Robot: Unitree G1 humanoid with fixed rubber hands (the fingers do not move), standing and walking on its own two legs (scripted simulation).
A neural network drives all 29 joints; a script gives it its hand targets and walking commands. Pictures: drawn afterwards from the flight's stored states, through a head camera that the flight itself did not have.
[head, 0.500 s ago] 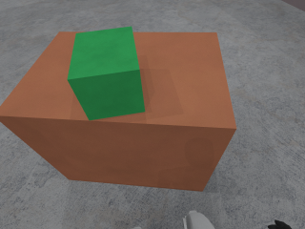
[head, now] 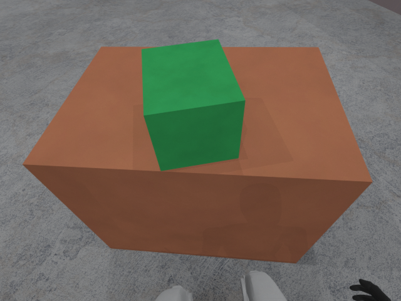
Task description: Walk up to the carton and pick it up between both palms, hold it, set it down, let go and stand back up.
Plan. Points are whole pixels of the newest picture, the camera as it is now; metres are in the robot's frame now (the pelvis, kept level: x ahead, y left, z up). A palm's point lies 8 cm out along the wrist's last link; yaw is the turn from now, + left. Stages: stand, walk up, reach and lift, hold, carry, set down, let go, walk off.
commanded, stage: walk up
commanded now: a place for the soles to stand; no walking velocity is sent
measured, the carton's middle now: (190, 103) +0.56 +0.04 +0.07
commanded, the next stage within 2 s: none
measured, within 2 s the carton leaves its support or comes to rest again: neither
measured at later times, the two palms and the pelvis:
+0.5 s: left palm out of the picture +0.12 +0.43 -0.06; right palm (331, 280) +0.19 -0.23 -0.08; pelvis +0.06 +0.10 -0.01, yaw -1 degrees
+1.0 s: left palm (12, 272) +0.22 +0.42 -0.07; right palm (325, 268) +0.21 -0.22 -0.07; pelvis +0.11 +0.12 +0.00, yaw -6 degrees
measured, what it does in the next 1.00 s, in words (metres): steps to the left: right foot, then left foot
